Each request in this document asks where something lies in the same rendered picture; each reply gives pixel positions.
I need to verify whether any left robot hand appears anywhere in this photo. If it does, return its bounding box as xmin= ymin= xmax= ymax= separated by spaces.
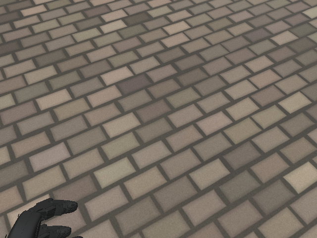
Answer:
xmin=5 ymin=197 xmax=83 ymax=238

